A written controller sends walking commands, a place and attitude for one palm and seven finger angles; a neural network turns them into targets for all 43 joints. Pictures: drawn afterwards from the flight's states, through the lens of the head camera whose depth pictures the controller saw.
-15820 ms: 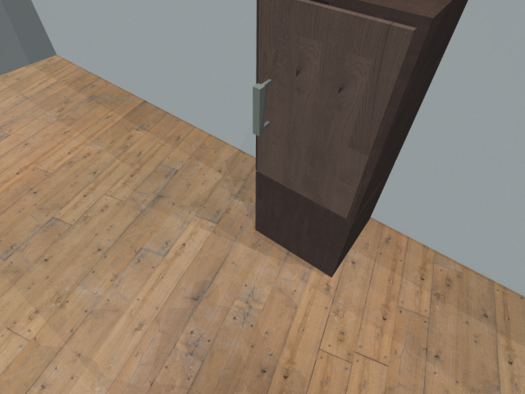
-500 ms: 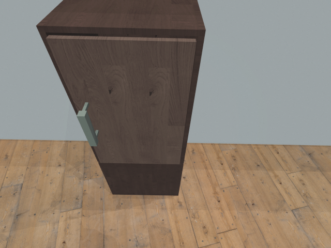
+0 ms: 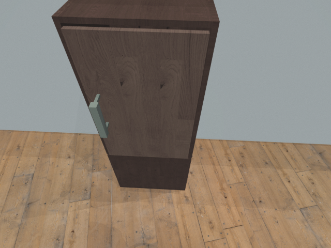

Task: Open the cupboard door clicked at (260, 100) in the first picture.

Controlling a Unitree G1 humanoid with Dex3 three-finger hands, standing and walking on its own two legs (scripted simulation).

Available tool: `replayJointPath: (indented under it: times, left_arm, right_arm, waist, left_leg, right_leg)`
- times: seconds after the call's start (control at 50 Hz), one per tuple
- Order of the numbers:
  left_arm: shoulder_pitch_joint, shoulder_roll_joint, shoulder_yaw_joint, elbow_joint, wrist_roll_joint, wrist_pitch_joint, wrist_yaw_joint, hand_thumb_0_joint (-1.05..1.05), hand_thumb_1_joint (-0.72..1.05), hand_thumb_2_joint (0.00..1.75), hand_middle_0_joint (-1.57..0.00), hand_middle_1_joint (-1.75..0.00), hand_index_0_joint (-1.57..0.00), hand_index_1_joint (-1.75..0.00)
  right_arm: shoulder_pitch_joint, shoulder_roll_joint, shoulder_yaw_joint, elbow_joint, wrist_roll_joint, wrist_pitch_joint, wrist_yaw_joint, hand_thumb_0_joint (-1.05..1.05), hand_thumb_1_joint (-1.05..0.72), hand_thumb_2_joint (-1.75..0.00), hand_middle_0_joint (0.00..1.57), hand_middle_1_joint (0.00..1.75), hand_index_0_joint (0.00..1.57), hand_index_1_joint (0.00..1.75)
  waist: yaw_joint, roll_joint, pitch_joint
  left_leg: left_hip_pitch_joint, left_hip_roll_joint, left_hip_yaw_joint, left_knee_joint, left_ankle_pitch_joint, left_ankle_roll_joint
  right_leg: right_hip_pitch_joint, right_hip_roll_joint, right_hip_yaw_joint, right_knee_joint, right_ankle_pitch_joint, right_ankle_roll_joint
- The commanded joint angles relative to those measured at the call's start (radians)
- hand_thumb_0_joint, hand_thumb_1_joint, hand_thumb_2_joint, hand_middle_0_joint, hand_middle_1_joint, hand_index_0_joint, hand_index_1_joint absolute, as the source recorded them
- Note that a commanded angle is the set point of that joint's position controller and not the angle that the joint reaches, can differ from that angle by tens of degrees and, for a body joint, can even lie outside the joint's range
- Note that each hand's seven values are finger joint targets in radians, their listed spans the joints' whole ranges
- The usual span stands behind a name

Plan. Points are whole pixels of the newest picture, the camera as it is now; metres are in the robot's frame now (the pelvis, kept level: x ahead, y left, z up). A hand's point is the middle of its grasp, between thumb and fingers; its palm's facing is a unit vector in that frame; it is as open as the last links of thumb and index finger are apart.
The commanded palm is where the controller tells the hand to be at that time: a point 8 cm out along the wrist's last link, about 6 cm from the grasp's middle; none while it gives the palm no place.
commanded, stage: come to a stop and stand still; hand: left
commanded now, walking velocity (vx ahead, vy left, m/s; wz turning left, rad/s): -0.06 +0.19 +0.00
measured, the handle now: (101, 116) +0.52 +0.27 -0.04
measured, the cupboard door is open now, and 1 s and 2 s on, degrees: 0 0 0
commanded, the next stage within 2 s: look again from close up in 1.14 s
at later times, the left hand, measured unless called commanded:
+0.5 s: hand out of the picture -0.01 +0.22 -0.17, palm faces +0.01 -0.98 -0.20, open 7.4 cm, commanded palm none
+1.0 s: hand out of the picture +0.03 +0.20 -0.17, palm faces +0.01 -0.97 -0.23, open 7.3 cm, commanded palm none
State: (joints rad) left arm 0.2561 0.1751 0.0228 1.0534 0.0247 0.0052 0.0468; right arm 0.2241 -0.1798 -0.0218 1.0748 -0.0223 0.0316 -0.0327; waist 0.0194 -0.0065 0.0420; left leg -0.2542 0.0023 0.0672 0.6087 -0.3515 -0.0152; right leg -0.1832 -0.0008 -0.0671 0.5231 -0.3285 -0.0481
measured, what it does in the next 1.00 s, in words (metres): steps on the spot: right foot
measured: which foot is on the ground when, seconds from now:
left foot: down 0.00-1.00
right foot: down 0.00-0.16, up 0.18-0.46, down 0.48-1.00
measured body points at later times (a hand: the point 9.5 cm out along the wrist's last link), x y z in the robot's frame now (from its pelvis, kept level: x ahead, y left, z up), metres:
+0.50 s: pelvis -0.02 +0.03 +0.00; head -0.01 +0.03 +0.45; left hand +0.00 +0.27 -0.16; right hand -0.02 -0.19 -0.16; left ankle +0.01 +0.17 -0.74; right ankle -0.04 -0.06 -0.74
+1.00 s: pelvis +0.01 +0.02 +0.00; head +0.02 +0.01 +0.45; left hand +0.03 +0.25 -0.15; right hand +0.02 -0.20 -0.16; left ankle -0.02 +0.14 -0.74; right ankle -0.04 -0.06 -0.74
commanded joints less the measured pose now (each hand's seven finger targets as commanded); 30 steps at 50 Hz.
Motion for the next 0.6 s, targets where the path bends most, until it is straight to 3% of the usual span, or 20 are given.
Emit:
replayJointPath:
  times: [0.0,0.04,0.08,0.1,0.12,0.14,0.16,0.18,0.22,0.28,0.36,0.4,0.42,0.44,0.46,0.48,0.5,0.52,0.54,0.58]
  left_arm:
    - [0.077,0.203,0.064,-0.059,0.009,-0.003,0.015,0.00,0.90,0.90,-0.20,-0.30,-0.20,-0.30]
    - [0.035,0.212,0.066,-0.084,0.012,-0.001,0.008,0.00,0.90,0.90,-0.20,-0.30,-0.20,-0.30]
    - [-0.004,0.198,0.059,-0.097,0.006,0.004,0.002,0.00,0.90,0.90,-0.20,-0.30,-0.20,-0.30]
    - [-0.007,0.176,0.051,-0.096,0.001,0.008,-0.002,0.00,0.90,0.90,-0.20,-0.30,-0.20,-0.30]
    - [0.005,0.123,0.040,-0.105,-0.002,0.016,-0.007,0.00,0.90,0.90,-0.20,-0.30,-0.20,-0.30]
    - [0.024,0.078,0.031,-0.116,-0.006,0.017,-0.011,0.00,0.90,0.90,-0.20,-0.30,-0.20,-0.30]
    - [0.006,0.114,0.034,-0.130,0.004,0.010,-0.015,0.00,0.90,0.90,-0.20,-0.30,-0.20,-0.30]
    - [0.005,0.084,0.030,-0.103,0.004,0.014,-0.016,0.00,0.90,0.90,-0.20,-0.30,-0.20,-0.30]
    - [0.050,0.067,0.022,-0.063,0.003,0.013,-0.031,0.00,0.90,0.90,-0.20,-0.30,-0.20,-0.30]
    - [0.056,0.054,0.017,-0.049,0.005,0.010,-0.043,0.00,0.90,0.90,-0.20,-0.30,-0.20,-0.30]
    - [0.034,0.042,0.013,-0.067,0.002,0.009,-0.046,0.00,0.90,0.90,-0.20,-0.30,-0.20,-0.30]
    - [0.088,0.031,0.014,-0.045,-0.003,0.002,-0.043,0.00,0.90,0.90,-0.20,-0.30,-0.20,-0.30]
    - [0.123,0.041,0.015,-0.029,-0.003,-0.003,-0.038,0.00,0.90,0.90,-0.20,-0.30,-0.20,-0.30]
    - [0.140,0.070,0.017,-0.019,-0.002,-0.011,-0.031,0.00,0.90,0.90,-0.20,-0.30,-0.20,-0.30]
    - [0.122,0.109,0.015,-0.014,-0.005,-0.019,-0.025,0.00,0.90,0.90,-0.20,-0.30,-0.20,-0.30]
    - [0.148,0.134,0.001,-0.016,0.013,-0.006,0.003,0.00,0.90,0.90,-0.20,-0.30,-0.20,-0.30]
    - [0.041,0.157,0.007,-0.065,0.001,-0.017,0.004,0.00,0.90,0.90,-0.20,-0.30,-0.20,-0.30]
    - [0.011,0.146,0.012,-0.094,-0.003,-0.028,0.005,0.00,0.90,0.90,-0.20,-0.30,-0.20,-0.30]
    - [-0.007,0.132,0.014,-0.106,-0.004,-0.036,0.009,0.00,0.90,0.90,-0.20,-0.30,-0.20,-0.30]
    - [0.019,0.108,0.009,-0.091,-0.006,-0.051,0.007,0.00,0.90,0.90,-0.20,-0.30,-0.20,-0.30]
  right_arm:
    - [-0.028,-0.075,-0.028,-0.106,0.006,-0.005,0.008,0.00,-0.90,-0.90,0.20,0.30,0.20,0.30]
    - [-0.007,-0.059,-0.030,-0.117,0.010,-0.006,0.017,0.00,-0.90,-0.90,0.20,0.30,0.20,0.30]
    - [0.079,-0.032,-0.025,-0.088,0.011,-0.020,0.018,0.00,-0.90,-0.90,0.20,0.30,0.20,0.30]
    - [0.116,-0.039,-0.022,-0.072,0.010,-0.029,0.018,0.00,-0.90,-0.90,0.20,0.30,0.20,0.30]
    - [0.130,-0.096,-0.029,-0.069,0.003,-0.042,0.015,0.00,-0.90,-0.90,0.20,0.30,0.20,0.30]
    - [0.127,-0.168,-0.038,-0.084,-0.007,-0.046,0.012,0.00,-0.90,-0.90,0.20,0.30,0.20,0.30]
    - [0.099,-0.221,-0.048,-0.103,-0.009,-0.046,0.013,0.00,-0.90,-0.90,0.20,0.30,0.20,0.30]
    - [0.077,-0.188,-0.039,-0.095,-0.012,-0.056,0.009,0.00,-0.90,-0.90,0.20,0.30,0.20,0.30]
    - [0.037,-0.135,-0.022,-0.089,-0.010,-0.053,0.003,0.00,-0.90,-0.90,0.20,0.30,0.20,0.30]
    - [0.059,-0.128,-0.022,-0.076,-0.013,-0.055,-0.001,0.00,-0.90,-0.90,0.20,0.30,0.20,0.30]
    - [0.102,-0.145,-0.037,-0.054,-0.018,-0.048,-0.005,0.00,-0.90,-0.90,0.20,0.30,0.20,0.30]
    - [0.098,-0.148,-0.037,-0.043,-0.011,-0.045,-0.007,0.00,-0.90,-0.90,0.20,0.30,0.20,0.30]
    - [0.097,-0.129,-0.031,-0.040,-0.004,-0.046,-0.005,0.00,-0.90,-0.90,0.20,0.30,0.20,0.30]
    - [0.093,-0.092,-0.022,-0.040,0.003,-0.048,-0.002,0.00,-0.90,-0.90,0.20,0.30,0.20,0.30]
    - [0.086,-0.038,-0.005,-0.041,0.009,-0.048,0.005,0.00,-0.90,-0.90,0.20,0.30,0.20,0.30]
    - [-0.027,-0.105,-0.020,-0.104,0.011,-0.038,0.014,0.00,-0.90,-0.90,0.20,0.30,0.20,0.30]
    - [0.057,-0.054,-0.017,-0.105,0.000,-0.024,0.026,0.00,-0.90,-0.90,0.20,0.30,0.20,0.30]
    - [0.091,-0.064,-0.016,-0.097,-0.004,-0.017,0.033,0.00,-0.90,-0.90,0.20,0.30,0.20,0.30]
    - [0.126,-0.050,-0.012,-0.097,-0.004,-0.023,0.033,0.00,-0.90,-0.90,0.20,0.30,0.20,0.30]
    - [0.147,-0.023,0.004,-0.091,-0.003,-0.038,0.031,0.00,-0.90,-0.90,0.20,0.30,0.20,0.30]
  waist:
    - [0.031,-0.132,0.017]
    - [0.008,-0.144,-0.005]
    - [-0.033,-0.152,-0.027]
    - [-0.048,-0.112,-0.036]
    - [-0.043,0.076,-0.030]
    - [-0.033,0.232,-0.018]
    - [-0.036,0.158,0.024]
    - [-0.031,0.192,0.008]
    - [-0.019,0.180,0.011]
    - [-0.029,0.110,0.003]
    - [-0.052,0.108,-0.003]
    - [-0.023,0.102,-0.031]
    - [-0.009,0.062,-0.040]
    - [-0.002,-0.005,-0.031]
    - [-0.012,-0.094,-0.005]
    - [0.010,-0.045,0.062]
    - [-0.070,-0.073,0.028]
    - [-0.075,-0.068,0.034]
    - [-0.091,-0.051,0.032]
    - [-0.080,0.002,-0.001]
  left_leg:
    - [-0.196,0.043,-0.078,0.235,-0.162,-0.007]
    - [-0.123,0.029,-0.058,0.147,-0.099,-0.012]
    - [0.069,0.001,0.000,-0.062,0.093,-0.008]
    - [0.162,0.010,0.000,-0.157,0.173,-0.001]
    - [0.167,0.136,-0.164,-0.239,0.195,0.044]
    - [0.067,0.291,-0.362,-0.360,0.118,0.131]
    - [-0.063,0.338,-0.440,-0.405,-0.044,0.192]
    - [-0.064,0.317,-0.460,-0.466,-0.169,0.192]
    - [-0.054,0.296,-0.394,-0.464,-0.197,0.185]
    - [-0.012,0.269,-0.309,-0.433,-0.053,0.177]
    - [0.030,0.271,-0.287,-0.383,0.054,0.177]
    - [-0.001,0.245,-0.243,-0.314,0.117,0.148]
    - [-0.054,0.205,-0.206,-0.269,0.097,0.115]
    - [-0.126,0.141,-0.136,-0.200,0.057,0.071]
    - [-0.150,0.071,-0.058,-0.152,0.018,0.029]
    - [-0.024,0.029,-0.004,0.064,0.018,-0.014]
    - [-0.045,0.044,-0.011,0.135,-0.031,0.008]
    - [-0.057,0.044,-0.013,0.173,-0.005,0.019]
    - [-0.057,0.055,-0.022,0.145,0.013,0.027]
    - [0.016,0.060,-0.024,-0.038,0.073,0.031]
  right_leg:
    - [0.055,-0.402,0.311,-0.130,0.707,-0.195]
    - [0.000,-0.352,0.242,-0.106,0.641,-0.153]
    - [-0.122,-0.264,0.174,-0.070,0.393,-0.079]
    - [-0.182,-0.202,0.134,-0.025,0.229,-0.037]
    - [-0.247,-0.101,0.071,0.075,-0.014,0.016]
    - [-0.246,-0.034,0.008,0.184,-0.202,0.053]
    - [-0.203,-0.031,0.035,0.263,-0.247,0.034]
    - [-0.209,-0.033,0.062,0.329,-0.221,0.027]
    - [-0.231,-0.051,0.077,0.406,-0.153,0.024]
    - [-0.228,-0.041,0.053,0.360,-0.129,0.035]
    - [-0.181,-0.023,0.033,0.171,-0.153,0.037]
    - [-0.059,-0.014,0.026,-0.010,-0.032,0.039]
    - [0.033,-0.020,0.043,-0.118,0.050,0.040]
    - [0.095,-0.084,0.131,-0.189,0.045,0.027]
    - [0.079,-0.172,0.217,-0.244,0.024,-0.011]
    - [-0.177,-0.176,0.276,-0.298,-0.020,-0.020]
    - [-0.223,-0.183,0.244,-0.314,-0.264,-0.052]
    - [-0.251,-0.179,0.253,-0.314,-0.260,-0.069]
    - [-0.233,-0.176,0.232,-0.285,-0.163,-0.088]
    - [-0.162,-0.154,0.178,-0.189,0.041,-0.082]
